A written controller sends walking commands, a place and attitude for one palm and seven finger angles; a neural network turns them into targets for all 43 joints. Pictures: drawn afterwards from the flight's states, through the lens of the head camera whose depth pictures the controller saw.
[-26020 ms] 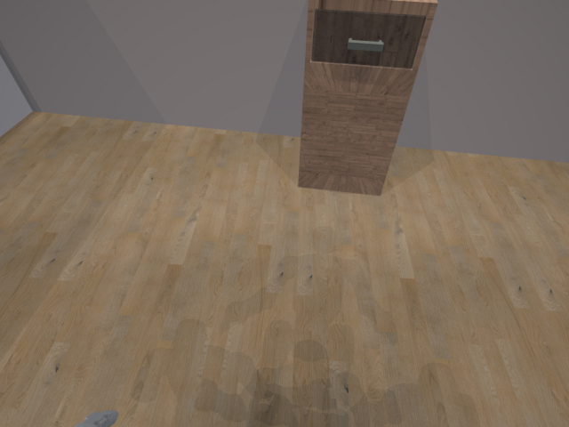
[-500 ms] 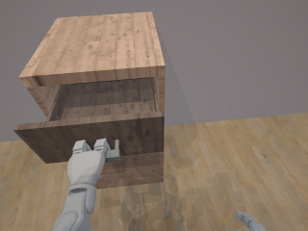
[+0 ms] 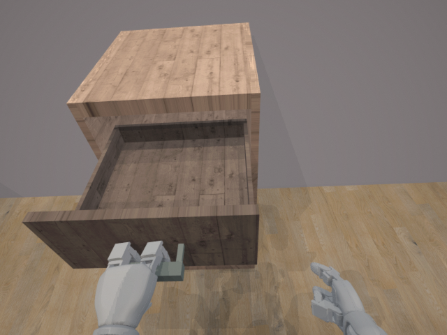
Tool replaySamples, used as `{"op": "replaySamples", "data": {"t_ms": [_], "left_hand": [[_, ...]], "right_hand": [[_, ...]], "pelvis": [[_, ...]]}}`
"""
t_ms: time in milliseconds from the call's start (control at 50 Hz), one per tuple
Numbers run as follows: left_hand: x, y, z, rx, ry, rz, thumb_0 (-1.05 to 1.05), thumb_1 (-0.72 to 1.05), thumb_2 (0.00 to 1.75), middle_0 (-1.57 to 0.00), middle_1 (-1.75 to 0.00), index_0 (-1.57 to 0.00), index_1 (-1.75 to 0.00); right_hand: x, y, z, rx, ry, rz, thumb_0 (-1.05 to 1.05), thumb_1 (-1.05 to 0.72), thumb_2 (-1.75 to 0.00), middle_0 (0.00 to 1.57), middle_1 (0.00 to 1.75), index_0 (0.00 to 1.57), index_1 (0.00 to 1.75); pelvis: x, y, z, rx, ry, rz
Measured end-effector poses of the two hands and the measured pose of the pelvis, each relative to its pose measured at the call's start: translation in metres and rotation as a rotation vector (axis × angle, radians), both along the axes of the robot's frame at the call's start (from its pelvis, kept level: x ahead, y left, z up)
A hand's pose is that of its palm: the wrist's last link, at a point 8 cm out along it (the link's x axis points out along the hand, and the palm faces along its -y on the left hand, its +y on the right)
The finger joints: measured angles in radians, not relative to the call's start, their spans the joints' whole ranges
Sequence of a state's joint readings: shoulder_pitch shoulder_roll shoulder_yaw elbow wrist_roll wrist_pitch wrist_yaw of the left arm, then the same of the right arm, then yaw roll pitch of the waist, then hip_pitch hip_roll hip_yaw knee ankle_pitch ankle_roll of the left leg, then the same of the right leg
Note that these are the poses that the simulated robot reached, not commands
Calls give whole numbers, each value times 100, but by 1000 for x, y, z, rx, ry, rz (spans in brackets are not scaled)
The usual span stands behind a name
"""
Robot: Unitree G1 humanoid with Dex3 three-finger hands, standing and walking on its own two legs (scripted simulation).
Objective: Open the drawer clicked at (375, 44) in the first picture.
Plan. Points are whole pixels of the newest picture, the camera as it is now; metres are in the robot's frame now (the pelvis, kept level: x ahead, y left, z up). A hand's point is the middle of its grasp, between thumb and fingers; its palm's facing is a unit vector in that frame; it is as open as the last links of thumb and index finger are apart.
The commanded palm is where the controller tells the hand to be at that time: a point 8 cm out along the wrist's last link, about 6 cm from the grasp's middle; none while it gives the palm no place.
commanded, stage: pull the drawer open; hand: left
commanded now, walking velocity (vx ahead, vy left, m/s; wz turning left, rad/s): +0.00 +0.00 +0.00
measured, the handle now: (149, 260) +0.24 +0.17 +0.03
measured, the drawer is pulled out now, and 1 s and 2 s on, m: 0.28 0.30 0.30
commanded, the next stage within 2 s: open the thumb to release the handle in 0.26 s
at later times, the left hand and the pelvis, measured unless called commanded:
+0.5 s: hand (141, 301) +0.18 +0.17 +0.01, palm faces +0.08 -0.12 -0.99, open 6.2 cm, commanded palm +0.14 +0.18 +0.06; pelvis -0.01 -0.02 -0.01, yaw +0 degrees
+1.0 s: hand (142, 302) +0.17 +0.16 +0.01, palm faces +0.04 -0.15 -0.99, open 13.4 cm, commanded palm +0.15 +0.17 +0.06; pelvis -0.02 -0.02 +0.01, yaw +1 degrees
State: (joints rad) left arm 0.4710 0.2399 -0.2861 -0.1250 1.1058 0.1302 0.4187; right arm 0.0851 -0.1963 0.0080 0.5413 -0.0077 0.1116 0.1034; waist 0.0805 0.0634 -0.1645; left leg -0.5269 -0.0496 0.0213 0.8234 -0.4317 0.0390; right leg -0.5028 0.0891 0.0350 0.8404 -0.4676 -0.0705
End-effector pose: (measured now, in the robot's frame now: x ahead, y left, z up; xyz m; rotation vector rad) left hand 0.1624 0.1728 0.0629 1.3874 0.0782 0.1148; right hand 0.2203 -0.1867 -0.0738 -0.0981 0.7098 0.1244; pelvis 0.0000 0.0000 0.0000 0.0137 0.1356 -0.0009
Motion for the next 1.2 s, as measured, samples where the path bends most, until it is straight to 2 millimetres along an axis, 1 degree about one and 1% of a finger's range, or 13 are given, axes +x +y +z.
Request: {"op": "replaySamples", "data": {"t_ms": [100, 240, 380, 460, 500, 560, 620, 760, 840, 900, 1020, 1200], "left_hand": [[-16, -2, 1, -13, 2, 2, 8, 68, 76, -24, -135, -41, -134], [-21, -2, 1, -18, -4, 0, 8, 69, 74, -22, -135, -36, -127], [-21, -2, 0, 4, -9, -7, 7, 69, 74, -23, -135, -34, -126], [-14, 0, -4, 68, -41, -20, 4, 69, 77, -29, -135, -36, -129], [-11, -1, -4, 62, -50, -2, 3, 67, 78, -32, -135, -37, -129], [-8, -3, -1, 36, -47, 37, 2, 59, 76, -34, -134, -37, -130], [-7, -4, 0, 28, -37, 56, 1, 47, 71, -35, -132, -38, -129], [-8, -5, 2, 32, 0, 48, 0, 6, 54, -34, -127, -35, -126], [-10, -4, 1, 34, 14, 35, 0, -18, 44, -32, -124, -34, -124], [-10, -4, 1, 33, 13, 29, 0, -31, 39, -31, -124, -33, -122], [-10, -4, 0, 29, -1, 29, 0, -44, 33, -31, -122, -33, -121], [-8, -4, -1, 40, -30, 32, -1, -48, 31, -33, -123, -35, -126]], "right_hand": [[-15, -8, -6, -6, 17, -8, 1, -91, -90, 20, 30, 20, 30], [-33, -30, -9, -28, 26, -44, 1, -91, -90, 20, 30, 20, 30], [-40, -48, -16, -61, 44, -78, 1, -91, -90, 20, 30, 20, 30], [-39, -52, -25, -104, 77, -81, 1, -91, -90, 20, 30, 20, 30], [-39, -52, -28, -104, 89, -86, 1, -91, -90, 20, 30, 20, 30], [-37, -47, -27, -91, 95, -94, 1, -91, -90, 20, 30, 20, 30], [-34, -42, -22, -79, 85, -93, 1, -91, -90, 20, 30, 20, 30], [-24, -33, -3, -68, 22, -69, 1, -91, -90, 20, 30, 20, 30], [-21, -34, 4, -77, -6, -67, 1, -91, -90, 20, 30, 20, 30], [-21, -37, 6, -87, -12, -68, 1, -91, -90, 20, 30, 20, 30], [-26, -40, 0, -104, 12, -70, 1, -91, -90, 20, 30, 20, 30], [-37, -34, -14, -105, 72, -64, 1, -91, -90, 20, 30, 20, 30]], "pelvis": [[-5, -5, -2, 7, -4, -8], [-9, -11, -5, 12, 0, -21], [-9, -13, -8, 15, 17, -22], [-13, -14, -9, 13, 22, -2], [-14, -15, -8, 14, 22, 3], [-15, -17, -5, 18, 14, 6], [-16, -19, -1, 23, 3, 6], [-20, -24, 4, 22, -25, 8], [-22, -25, 6, 18, -35, 9], [-23, -24, 6, 16, -38, 11], [-23, -21, 5, 13, -31, 15], [-27, -17, 3, 11, -26, 26]]}}
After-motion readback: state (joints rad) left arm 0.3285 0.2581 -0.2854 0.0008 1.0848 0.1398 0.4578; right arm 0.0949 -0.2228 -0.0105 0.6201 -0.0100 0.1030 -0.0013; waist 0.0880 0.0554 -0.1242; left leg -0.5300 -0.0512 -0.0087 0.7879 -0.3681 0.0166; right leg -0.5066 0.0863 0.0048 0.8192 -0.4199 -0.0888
